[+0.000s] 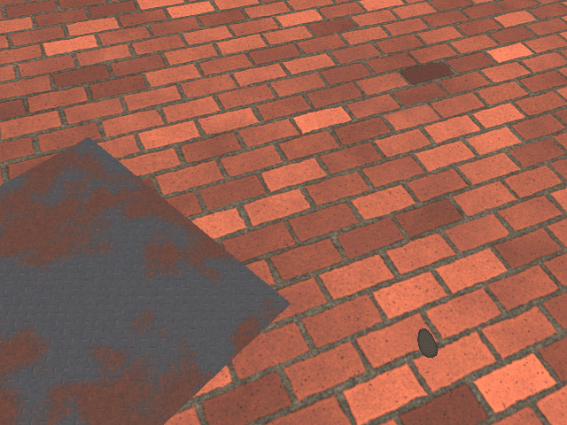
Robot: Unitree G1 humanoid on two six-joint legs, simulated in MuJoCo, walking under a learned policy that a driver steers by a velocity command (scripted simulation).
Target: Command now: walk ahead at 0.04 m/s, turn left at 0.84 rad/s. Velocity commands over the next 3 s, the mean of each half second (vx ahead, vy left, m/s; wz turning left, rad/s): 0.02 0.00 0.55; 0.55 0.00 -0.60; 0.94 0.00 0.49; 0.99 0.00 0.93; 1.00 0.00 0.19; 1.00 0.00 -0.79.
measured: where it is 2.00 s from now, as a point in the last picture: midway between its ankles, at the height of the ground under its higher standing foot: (317, 236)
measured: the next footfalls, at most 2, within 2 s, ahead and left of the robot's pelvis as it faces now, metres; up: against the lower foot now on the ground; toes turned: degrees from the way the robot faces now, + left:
right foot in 0.44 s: +0.11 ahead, -0.12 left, +0.00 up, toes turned +19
right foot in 1.10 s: +0.41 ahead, -0.28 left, +0.00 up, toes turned -9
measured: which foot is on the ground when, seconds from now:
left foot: down 0.00-1.00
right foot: up 0.00-0.42, down 0.44-0.66, up 0.68-1.00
